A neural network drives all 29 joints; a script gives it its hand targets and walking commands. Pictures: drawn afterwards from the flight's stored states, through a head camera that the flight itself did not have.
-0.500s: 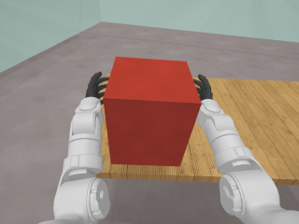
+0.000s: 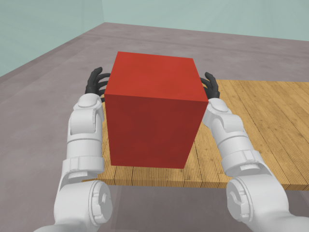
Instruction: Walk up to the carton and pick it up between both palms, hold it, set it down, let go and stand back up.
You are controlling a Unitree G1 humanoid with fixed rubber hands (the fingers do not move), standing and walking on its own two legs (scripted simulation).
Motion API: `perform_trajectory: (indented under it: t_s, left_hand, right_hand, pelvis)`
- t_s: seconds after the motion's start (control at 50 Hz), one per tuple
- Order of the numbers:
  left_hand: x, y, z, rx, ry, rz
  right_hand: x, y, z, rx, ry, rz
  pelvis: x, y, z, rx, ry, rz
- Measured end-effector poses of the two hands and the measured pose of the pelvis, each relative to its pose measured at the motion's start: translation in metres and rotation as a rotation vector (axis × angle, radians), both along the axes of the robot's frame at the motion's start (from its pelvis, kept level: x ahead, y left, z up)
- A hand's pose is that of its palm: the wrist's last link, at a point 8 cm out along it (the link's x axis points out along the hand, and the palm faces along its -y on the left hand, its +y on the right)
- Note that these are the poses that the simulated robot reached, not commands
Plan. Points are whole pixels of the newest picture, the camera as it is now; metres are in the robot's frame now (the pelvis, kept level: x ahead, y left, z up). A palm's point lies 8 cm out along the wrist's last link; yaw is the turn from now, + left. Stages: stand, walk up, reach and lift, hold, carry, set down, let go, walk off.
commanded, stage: reach and lift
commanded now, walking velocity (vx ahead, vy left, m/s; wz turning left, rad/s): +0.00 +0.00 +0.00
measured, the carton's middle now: (151, 111) +0.41 +0.03 +0.15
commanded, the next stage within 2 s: hold in 0.40 s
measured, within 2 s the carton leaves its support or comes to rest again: neither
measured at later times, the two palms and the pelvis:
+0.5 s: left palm (88, 94) +0.36 +0.18 +0.24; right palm (213, 95) +0.38 -0.12 +0.22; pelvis -0.01 +0.00 +0.00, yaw +0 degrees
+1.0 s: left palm (87, 90) +0.36 +0.18 +0.25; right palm (213, 94) +0.38 -0.12 +0.23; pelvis -0.01 +0.00 +0.00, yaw +0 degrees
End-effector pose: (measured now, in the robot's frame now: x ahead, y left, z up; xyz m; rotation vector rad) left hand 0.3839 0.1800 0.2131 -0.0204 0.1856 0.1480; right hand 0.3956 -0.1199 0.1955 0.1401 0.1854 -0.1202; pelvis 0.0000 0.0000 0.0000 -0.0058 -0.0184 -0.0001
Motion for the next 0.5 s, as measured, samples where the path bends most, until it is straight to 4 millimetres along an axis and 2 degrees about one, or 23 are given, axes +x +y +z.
perform_trajectory:
  t_s: [0.3, 0.5]
  left_hand:
    - [-0.007, 0.001, 0.018, -0.005, -0.030, 0.010]
    - [-0.022, 0.003, 0.025, -0.014, -0.044, 0.021]
  right_hand:
    - [-0.005, 0.001, 0.017, 0.012, -0.030, 0.005]
    - [-0.015, 0.003, 0.029, 0.041, -0.041, 0.013]
  pelvis:
    - [-0.001, 0.000, 0.000, 0.000, -0.010, 0.000]
    - [-0.006, 0.001, 0.000, -0.001, -0.028, 0.000]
